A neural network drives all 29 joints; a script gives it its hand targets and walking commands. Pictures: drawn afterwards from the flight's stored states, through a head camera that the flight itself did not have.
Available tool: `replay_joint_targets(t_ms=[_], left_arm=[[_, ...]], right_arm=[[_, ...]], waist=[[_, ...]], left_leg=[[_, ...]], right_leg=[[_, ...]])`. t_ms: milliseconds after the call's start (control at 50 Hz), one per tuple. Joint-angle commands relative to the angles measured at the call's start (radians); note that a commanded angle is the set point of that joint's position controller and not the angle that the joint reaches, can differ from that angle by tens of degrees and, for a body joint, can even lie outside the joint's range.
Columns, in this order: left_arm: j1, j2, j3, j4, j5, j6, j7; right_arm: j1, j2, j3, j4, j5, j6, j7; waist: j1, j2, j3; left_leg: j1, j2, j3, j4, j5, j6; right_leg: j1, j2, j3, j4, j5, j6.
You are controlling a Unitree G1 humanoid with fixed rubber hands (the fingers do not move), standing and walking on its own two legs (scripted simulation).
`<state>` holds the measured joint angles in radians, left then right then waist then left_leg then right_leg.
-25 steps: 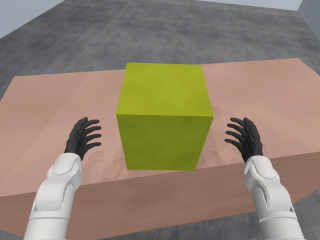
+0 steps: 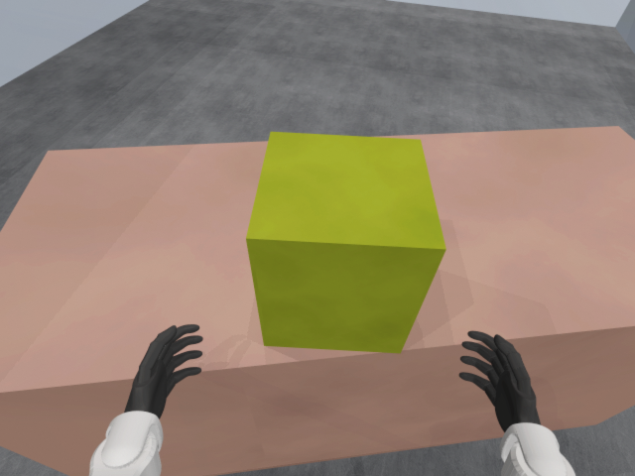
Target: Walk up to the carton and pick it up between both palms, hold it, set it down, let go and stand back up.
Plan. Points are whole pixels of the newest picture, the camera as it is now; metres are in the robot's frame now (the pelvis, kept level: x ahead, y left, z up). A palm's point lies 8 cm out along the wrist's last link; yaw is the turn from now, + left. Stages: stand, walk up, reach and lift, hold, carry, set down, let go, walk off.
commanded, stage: set down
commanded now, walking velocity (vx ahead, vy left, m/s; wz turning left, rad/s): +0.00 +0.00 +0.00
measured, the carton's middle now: (338, 247) +0.41 -0.01 +0.05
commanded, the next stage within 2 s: let go in 1.14 s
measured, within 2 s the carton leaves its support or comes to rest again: neither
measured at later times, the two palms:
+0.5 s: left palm (147, 419) +0.19 +0.22 -0.01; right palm (496, 442) +0.18 -0.21 -0.04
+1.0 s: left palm (147, 416) +0.19 +0.22 -0.01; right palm (498, 474) +0.16 -0.22 -0.08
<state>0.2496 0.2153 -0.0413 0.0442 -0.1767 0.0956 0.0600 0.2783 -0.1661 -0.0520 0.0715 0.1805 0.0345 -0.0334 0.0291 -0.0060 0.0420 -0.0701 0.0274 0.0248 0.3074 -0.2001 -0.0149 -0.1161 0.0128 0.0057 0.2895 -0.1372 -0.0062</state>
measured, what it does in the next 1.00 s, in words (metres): stands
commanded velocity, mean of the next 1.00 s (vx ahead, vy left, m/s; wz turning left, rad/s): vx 0.00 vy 0.00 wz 0.00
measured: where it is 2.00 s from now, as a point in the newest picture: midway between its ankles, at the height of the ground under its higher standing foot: outside the picture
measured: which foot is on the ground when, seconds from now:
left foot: down 0.00-1.00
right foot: down 0.00-1.00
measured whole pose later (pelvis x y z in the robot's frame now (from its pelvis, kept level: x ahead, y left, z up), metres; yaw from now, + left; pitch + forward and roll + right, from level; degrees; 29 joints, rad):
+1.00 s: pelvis -0.02 -0.01 +0.00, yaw +1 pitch -7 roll +0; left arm 0.08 0.17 0.02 0.33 -0.04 0.18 -0.05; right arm 0.20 -0.19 -0.03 0.54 -0.01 0.03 0.01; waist 0.05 0.05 0.09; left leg -0.02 0.02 0.02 0.35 -0.21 -0.02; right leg -0.08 0.01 0.00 0.37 -0.17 -0.01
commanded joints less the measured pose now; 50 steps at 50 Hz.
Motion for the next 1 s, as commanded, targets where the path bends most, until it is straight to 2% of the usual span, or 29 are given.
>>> replay_joint_targets(t_ms=[0, 40, 60, 100, 120, 180, 220, 260, 280, 320, 340, 360, 380, 420, 480, 520, 540, 560, 580, 620, 640, 680, 720, 780, 840, 860, 880, 920, 980], left_arm=[[-0.129, 0.090, 0.034, -0.181, 0.014, -0.071, 0.006], [-0.099, 0.067, 0.021, -0.108, 0.022, -0.052, 0.006], [-0.076, 0.068, 0.033, -0.096, 0.034, -0.050, 0.002], [-0.082, 0.073, 0.038, -0.094, 0.048, -0.044, -0.002], [-0.060, 0.081, 0.034, -0.110, 0.046, -0.044, 0.000], [-0.046, 0.068, 0.034, -0.059, 0.054, -0.044, 0.000], [-0.065, 0.080, 0.040, -0.048, 0.065, -0.046, 0.003], [-0.074, 0.084, 0.045, -0.047, 0.068, -0.055, 0.004], [-0.053, 0.081, 0.040, 0.008, 0.066, -0.047, 0.002], [-0.055, 0.069, 0.042, 0.057, 0.079, -0.032, -0.007], [-0.041, 0.074, 0.046, 0.045, 0.078, -0.034, -0.006], [-0.033, 0.074, 0.047, 0.050, 0.076, -0.035, -0.010], [-0.025, 0.067, 0.046, 0.085, 0.096, -0.031, -0.015], [-0.054, 0.077, 0.048, 0.062, 0.081, -0.027, -0.016], [-0.035, 0.049, 0.050, 0.194, 0.106, 0.018, -0.036], [-0.036, 0.046, 0.047, 0.203, 0.108, 0.037, -0.049], [-0.046, 0.049, 0.049, 0.194, 0.105, 0.041, -0.049], [-0.035, 0.032, 0.039, 0.256, 0.116, 0.059, -0.055], [-0.052, 0.039, 0.048, 0.214, 0.119, 0.061, -0.055], [-0.060, 0.040, 0.049, 0.261, 0.125, 0.081, -0.057], [-0.055, 0.037, 0.046, 0.304, 0.132, 0.092, -0.063], [-0.080, 0.049, 0.062, 0.284, 0.129, 0.103, -0.063], [-0.084, 0.028, 0.055, 0.396, 0.148, 0.136, -0.072], [-0.111, 0.055, 0.067, 0.324, 0.128, 0.142, -0.077], [-0.105, 0.037, 0.065, 0.420, 0.160, 0.164, -0.085], [-0.108, 0.043, 0.076, 0.407, 0.151, 0.166, -0.089], [-0.118, 0.036, 0.072, 0.426, 0.157, 0.178, -0.094], [-0.133, 0.027, 0.069, 0.442, 0.162, 0.208, -0.101], [-0.125, 0.029, 0.080, 0.427, 0.179, 0.233, -0.103]], right_arm=[[-0.083, -0.090, -0.055, -0.168, -0.010, -0.070, 0.005], [-0.074, -0.100, -0.047, -0.102, -0.024, -0.072, 0.014], [-0.055, -0.087, -0.041, -0.095, -0.028, -0.071, 0.017], [-0.057, -0.091, -0.041, -0.072, -0.027, -0.073, 0.019], [-0.039, -0.094, -0.030, -0.087, -0.027, -0.080, 0.021], [-0.034, -0.103, -0.039, -0.049, -0.054, -0.097, 0.030], [-0.050, -0.112, -0.048, -0.022, -0.069, -0.110, 0.033], [-0.058, -0.095, -0.043, -0.015, -0.079, -0.118, 0.037], [-0.056, -0.097, -0.024, 0.010, -0.084, -0.116, 0.039], [-0.062, -0.102, -0.038, 0.057, -0.096, -0.118, 0.038], [-0.048, -0.093, -0.030, 0.045, -0.088, -0.128, 0.039], [-0.048, -0.089, -0.015, 0.048, -0.090, -0.135, 0.036], [-0.051, -0.099, -0.019, 0.088, -0.094, -0.140, 0.040], [-0.085, -0.091, -0.019, 0.063, -0.099, -0.148, 0.032], [-0.065, -0.096, -0.015, 0.185, -0.129, -0.126, 0.031], [-0.080, -0.090, -0.015, 0.187, -0.146, -0.122, 0.029], [-0.091, -0.088, -0.023, 0.179, -0.146, -0.121, 0.026], [-0.081, -0.092, -0.021, 0.241, -0.162, -0.113, 0.025], [-0.107, -0.101, -0.026, 0.202, -0.158, -0.115, 0.024], [-0.128, -0.097, -0.019, 0.218, -0.176, -0.111, 0.024], [-0.120, -0.099, -0.019, 0.253, -0.180, -0.105, 0.025], [-0.142, -0.095, -0.019, 0.228, -0.174, -0.098, 0.027], [-0.150, -0.091, -0.009, 0.325, -0.181, -0.078, 0.032], [-0.179, -0.099, -0.006, 0.230, -0.171, -0.078, 0.032], [-0.168, -0.102, -0.009, 0.316, -0.199, -0.072, 0.031], [-0.165, -0.106, -0.004, 0.301, -0.184, -0.072, 0.033], [-0.165, -0.107, -0.009, 0.322, -0.193, -0.062, 0.032], [-0.189, -0.113, 0.001, 0.336, -0.185, -0.039, 0.035], [-0.190, -0.115, -0.005, 0.319, -0.193, -0.019, 0.036]], waist=[[-0.002, 0.015, -0.138], [-0.008, 0.017, -0.103], [0.006, 0.013, -0.107], [0.004, 0.038, -0.102], [0.012, 0.034, -0.100], [0.005, 0.005, -0.090], [-0.001, 0.031, -0.091], [0.003, 0.005, -0.097], [0.009, -0.004, -0.063], [0.000, -0.005, -0.048], [0.012, 0.005, -0.055], [0.009, -0.021, -0.078], [0.014, -0.001, -0.069], [0.013, -0.023, -0.078], [0.001, -0.037, 0.003], [0.008, -0.056, 0.000], [0.000, -0.055, 0.014], [-0.008, -0.054, 0.032], [0.001, -0.042, 0.018], [0.002, -0.074, 0.025], [-0.001, -0.069, 0.066], [0.016, -0.075, 0.054], [0.015, -0.076, 0.098], [0.026, -0.103, 0.057], [0.008, -0.116, 0.089], [0.018, -0.119, 0.081], [0.005, -0.121, 0.113], [0.015, -0.099, 0.128], [0.022, -0.108, 0.129]], left_leg=[[0.036, -0.016, -0.020, -0.017, 0.204, -0.017], [0.042, -0.009, -0.021, -0.018, 0.206, -0.024], [0.049, -0.011, -0.018, -0.019, 0.207, -0.017], [0.030, -0.013, -0.012, -0.016, 0.224, -0.021], [0.033, -0.015, -0.010, -0.012, 0.251, -0.021], [0.038, -0.017, -0.005, -0.011, 0.238, -0.027], [0.026, -0.016, 0.000, -0.013, 0.214, -0.025], [0.018, -0.014, 0.002, -0.019, 0.182, -0.014], [0.001, -0.017, 0.001, -0.021, 0.188, -0.009], [-0.003, -0.014, 0.006, -0.019, 0.179, -0.013], [0.008, -0.017, 0.009, -0.012, 0.206, -0.014], [0.011, -0.019, 0.011, -0.009, 0.231, -0.012], [0.013, -0.022, 0.014, -0.008, 0.233, -0.018], [0.002, -0.026, 0.022, -0.007, 0.204, -0.011], [0.000, -0.025, 0.024, -0.021, 0.147, -0.006], [0.007, -0.023, 0.029, -0.023, 0.137, 0.001], [0.003, -0.022, 0.029, -0.031, 0.123, 0.000], [0.010, -0.022, 0.030, -0.025, 0.110, 0.000], [0.001, -0.020, 0.033, -0.028, 0.113, -0.004], [-0.012, -0.023, 0.039, -0.027, 0.084, 0.002], [-0.027, -0.026, 0.043, -0.027, 0.068, 0.001], [-0.052, -0.028, 0.042, -0.035, 0.024, 0.011], [-0.078, -0.028, 0.045, -0.042, -0.027, 0.012], [-0.107, -0.021, 0.054, -0.040, -0.032, 0.019], [-0.102, -0.026, 0.061, -0.038, -0.050, 0.023], [-0.087, -0.030, 0.064, -0.033, -0.052, 0.021], [-0.091, -0.029, 0.063, -0.031, -0.080, 0.021], [-0.096, -0.026, 0.058, -0.039, -0.109, 0.024], [-0.127, -0.027, 0.067, -0.044, -0.141, 0.031]], right_leg=[[0.031, -0.009, 0.035, -0.043, 0.083, -0.030], [0.028, -0.002, 0.024, -0.049, 0.048, -0.042], [0.027, -0.002, 0.029, -0.051, 0.055, -0.034], [0.049, -0.004, 0.028, -0.048, 0.067, -0.037], [0.059, -0.003, 0.032, -0.044, 0.090, -0.034], [0.033, 0.000, 0.024, -0.043, 0.090, -0.031], [0.049, -0.003, 0.018, -0.037, 0.073, -0.037], [0.041, -0.005, 0.020, -0.031, 0.062, -0.030], [0.041, -0.004, 0.022, -0.029, 0.064, -0.032], [0.042, 0.001, 0.011, -0.031, 0.049, -0.034], [0.054, -0.001, 0.013, -0.025, 0.086, -0.035], [0.074, 0.000, 0.014, -0.019, 0.120, -0.029], [0.069, 0.001, 0.016, -0.022, 0.110, -0.033], [0.072, 0.002, 0.010, -0.018, 0.092, -0.023], [0.046, 0.005, 0.004, -0.032, 0.027, -0.028], [0.051, 0.005, -0.001, -0.035, 0.003, -0.023], [0.045, 0.002, 0.003, -0.039, -0.005, -0.022], [0.033, 0.003, -0.005, -0.040, -0.017, -0.025], [0.035, 0.008, -0.009, -0.034, -0.027, -0.022], [0.039, 0.009, -0.011, -0.033, -0.045, -0.015], [0.028, 0.004, -0.009, -0.035, -0.060, -0.014], [0.047, 0.000, -0.007, -0.032, -0.090, -0.014], [0.040, -0.004, -0.004, -0.038, -0.152, -0.017], [0.077, 0.004, -0.010, -0.023, -0.145, -0.007], [0.057, -0.003, -0.003, -0.035, -0.176, -0.005], [0.057, -0.005, -0.002, -0.035, -0.186, -0.004], [0.036, -0.010, 0.000, -0.040, -0.216, -0.007], [0.031, -0.007, -0.008, -0.034, -0.242, -0.011], [0.045, -0.003, -0.010, -0.031, -0.265, -0.005]])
